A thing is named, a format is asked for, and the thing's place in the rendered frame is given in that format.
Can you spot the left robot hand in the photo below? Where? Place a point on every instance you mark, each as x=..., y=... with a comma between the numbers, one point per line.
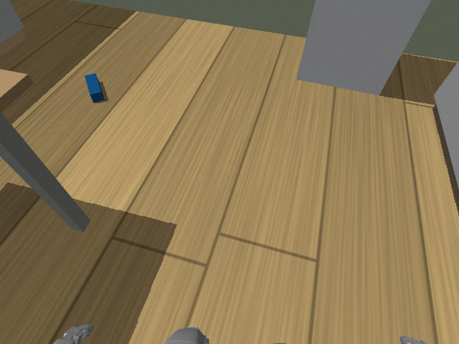
x=75, y=335

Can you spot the table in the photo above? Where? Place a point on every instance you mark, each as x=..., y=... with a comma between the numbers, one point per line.
x=23, y=160

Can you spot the carton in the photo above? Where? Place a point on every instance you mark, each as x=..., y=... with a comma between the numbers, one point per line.
x=94, y=88

